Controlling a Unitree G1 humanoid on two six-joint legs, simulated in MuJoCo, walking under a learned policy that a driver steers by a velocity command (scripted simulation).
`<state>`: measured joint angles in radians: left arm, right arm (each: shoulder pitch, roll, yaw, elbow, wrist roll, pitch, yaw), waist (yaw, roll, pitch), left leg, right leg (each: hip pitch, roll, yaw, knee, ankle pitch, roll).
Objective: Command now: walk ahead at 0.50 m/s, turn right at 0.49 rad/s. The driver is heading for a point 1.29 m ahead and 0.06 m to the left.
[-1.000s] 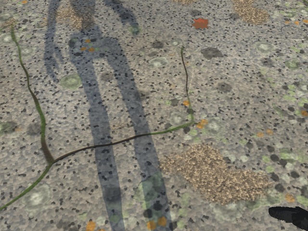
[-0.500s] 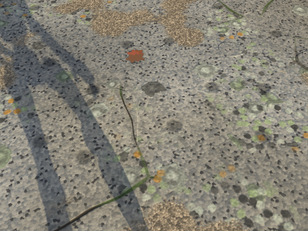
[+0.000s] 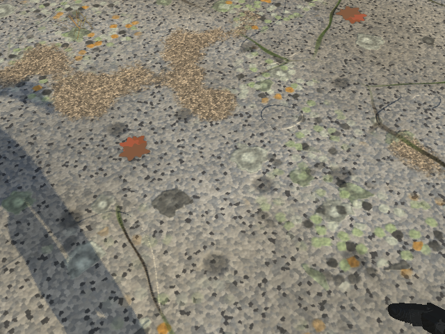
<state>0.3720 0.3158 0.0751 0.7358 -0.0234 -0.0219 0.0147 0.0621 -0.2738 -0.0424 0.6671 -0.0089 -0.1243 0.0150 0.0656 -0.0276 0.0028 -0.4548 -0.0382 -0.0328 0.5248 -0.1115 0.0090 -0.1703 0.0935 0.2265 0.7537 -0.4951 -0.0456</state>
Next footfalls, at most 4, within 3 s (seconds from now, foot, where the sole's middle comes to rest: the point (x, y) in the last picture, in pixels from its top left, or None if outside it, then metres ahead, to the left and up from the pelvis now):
0.44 right None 0.38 -0.16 -0.76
0.96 left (227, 264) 0.70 0.06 -0.76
1.50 right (307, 200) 0.96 -0.21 -0.76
2.06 left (239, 140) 1.24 0.04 -0.76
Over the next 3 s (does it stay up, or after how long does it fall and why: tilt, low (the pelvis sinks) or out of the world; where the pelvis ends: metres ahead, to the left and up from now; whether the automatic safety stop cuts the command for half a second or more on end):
stays up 1.31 -0.05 0.01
